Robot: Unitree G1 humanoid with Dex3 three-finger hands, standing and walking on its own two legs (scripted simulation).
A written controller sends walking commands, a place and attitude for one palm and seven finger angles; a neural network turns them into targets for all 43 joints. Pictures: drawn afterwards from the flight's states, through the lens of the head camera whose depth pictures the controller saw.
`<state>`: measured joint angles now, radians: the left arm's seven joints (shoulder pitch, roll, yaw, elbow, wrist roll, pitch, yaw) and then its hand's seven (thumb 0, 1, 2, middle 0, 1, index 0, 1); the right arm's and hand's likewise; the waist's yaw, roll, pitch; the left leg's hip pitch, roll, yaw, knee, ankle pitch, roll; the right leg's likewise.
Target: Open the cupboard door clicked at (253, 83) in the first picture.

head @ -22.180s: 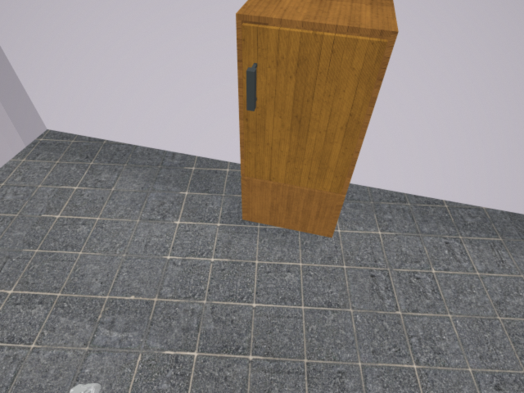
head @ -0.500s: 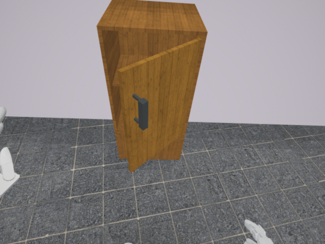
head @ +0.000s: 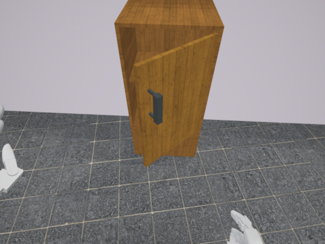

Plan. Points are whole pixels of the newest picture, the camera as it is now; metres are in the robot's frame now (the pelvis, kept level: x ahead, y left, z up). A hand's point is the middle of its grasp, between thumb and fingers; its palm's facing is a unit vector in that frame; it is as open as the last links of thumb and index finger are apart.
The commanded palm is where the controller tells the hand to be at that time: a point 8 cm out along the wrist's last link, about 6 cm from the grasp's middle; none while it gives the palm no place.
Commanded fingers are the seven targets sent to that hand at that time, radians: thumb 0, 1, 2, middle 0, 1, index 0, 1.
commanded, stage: let the arm hang, fingers relaxed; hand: left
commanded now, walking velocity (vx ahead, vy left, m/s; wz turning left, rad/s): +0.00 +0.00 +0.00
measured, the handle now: (154, 106) +0.59 +0.06 -0.01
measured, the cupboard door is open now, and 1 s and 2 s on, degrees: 43 43 43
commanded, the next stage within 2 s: look to check the result in 1.10 s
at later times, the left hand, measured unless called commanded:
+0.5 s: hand out of the picture -0.07 +0.20 -0.16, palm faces +0.09 -0.97 -0.21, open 7.1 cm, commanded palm none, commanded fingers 0.00 0.90 0.90 -0.20 -0.30 -0.20 -0.30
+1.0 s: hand out of the picture -0.04 +0.19 -0.17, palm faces +0.09 -0.98 -0.17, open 7.3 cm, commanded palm none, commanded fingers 0.00 0.90 0.90 -0.20 -0.30 -0.20 -0.30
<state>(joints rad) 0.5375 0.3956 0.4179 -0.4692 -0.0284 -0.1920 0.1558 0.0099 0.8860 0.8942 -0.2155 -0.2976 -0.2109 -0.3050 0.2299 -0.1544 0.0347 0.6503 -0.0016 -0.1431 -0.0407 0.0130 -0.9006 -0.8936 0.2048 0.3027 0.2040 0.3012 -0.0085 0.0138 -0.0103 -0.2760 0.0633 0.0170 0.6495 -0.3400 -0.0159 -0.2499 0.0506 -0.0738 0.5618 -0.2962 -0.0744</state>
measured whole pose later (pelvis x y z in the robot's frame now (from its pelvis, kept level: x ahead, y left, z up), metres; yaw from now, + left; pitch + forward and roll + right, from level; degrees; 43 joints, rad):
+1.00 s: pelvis -0.03 +0.03 +0.01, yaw +2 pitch -2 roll +0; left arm 0.29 0.11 0.02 1.14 0.02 0.01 0.03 0.01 0.92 0.89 -0.20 -0.30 -0.20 -0.30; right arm 0.33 -0.09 0.00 1.14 -0.02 0.01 -0.03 0.00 -0.91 -0.89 0.20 0.30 0.20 0.30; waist -0.01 0.00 0.03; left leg -0.21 -0.01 0.07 0.43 -0.19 0.03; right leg -0.22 -0.02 -0.08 0.45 -0.20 -0.02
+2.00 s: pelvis -0.01 +0.03 +0.01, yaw -2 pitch -1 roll +1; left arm 0.27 0.13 0.06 1.09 0.02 0.04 0.01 0.00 0.91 0.89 -0.20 -0.30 -0.20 -0.30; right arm 0.25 -0.13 -0.03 1.09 -0.02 0.03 -0.04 0.01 -0.91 -0.89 0.20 0.30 0.20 0.30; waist 0.01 -0.01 0.07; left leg -0.23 0.03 0.13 0.50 -0.26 0.02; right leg -0.27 0.01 -0.01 0.53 -0.24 -0.03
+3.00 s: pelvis +0.00 +0.02 +0.00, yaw -37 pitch +0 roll -1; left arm 0.15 0.27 0.09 0.89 0.02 0.06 -0.04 0.00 0.91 0.89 -0.20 -0.29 -0.20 -0.30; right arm 0.28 -0.23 -0.03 0.91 -0.03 0.02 -0.03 0.01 -0.90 -0.89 0.20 0.30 0.20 0.30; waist -0.01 0.01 0.12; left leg -0.20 0.15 0.14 0.60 -0.38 -0.06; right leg -0.34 -0.02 -0.06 0.66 -0.31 0.01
